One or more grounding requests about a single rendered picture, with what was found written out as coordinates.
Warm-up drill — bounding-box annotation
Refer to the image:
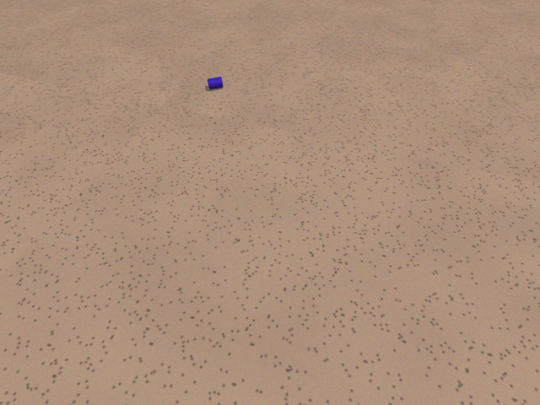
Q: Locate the can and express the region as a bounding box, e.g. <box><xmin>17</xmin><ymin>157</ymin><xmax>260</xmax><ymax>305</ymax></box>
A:
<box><xmin>208</xmin><ymin>77</ymin><xmax>223</xmax><ymax>89</ymax></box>

